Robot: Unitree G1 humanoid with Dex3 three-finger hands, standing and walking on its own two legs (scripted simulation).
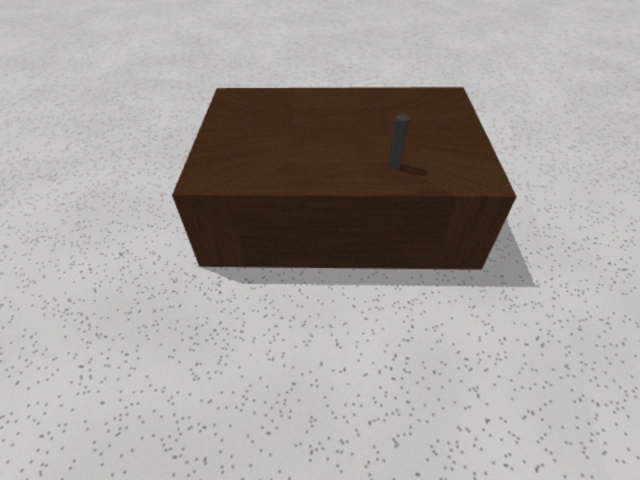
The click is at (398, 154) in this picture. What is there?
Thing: slim round
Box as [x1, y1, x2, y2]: [389, 114, 408, 168]
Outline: 402,114 397,115 395,120 389,160 389,166 393,168 397,168 400,166 408,117
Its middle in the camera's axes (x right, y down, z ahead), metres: +0.28 -0.32 +1.34
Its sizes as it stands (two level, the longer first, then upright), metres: 0.043 0.043 0.191
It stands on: a support 0.39 m high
